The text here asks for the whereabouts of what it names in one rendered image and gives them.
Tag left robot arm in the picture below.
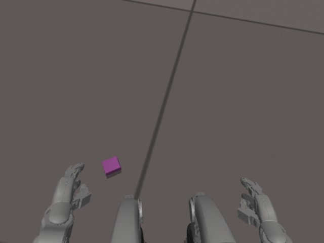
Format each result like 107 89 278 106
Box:
32 202 74 243

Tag right robot hand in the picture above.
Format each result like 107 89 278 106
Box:
237 177 278 229

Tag left robot hand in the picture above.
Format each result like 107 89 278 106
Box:
51 163 92 211

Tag right robot arm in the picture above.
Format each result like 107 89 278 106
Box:
259 221 293 243

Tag small box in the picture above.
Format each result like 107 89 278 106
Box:
102 156 121 175

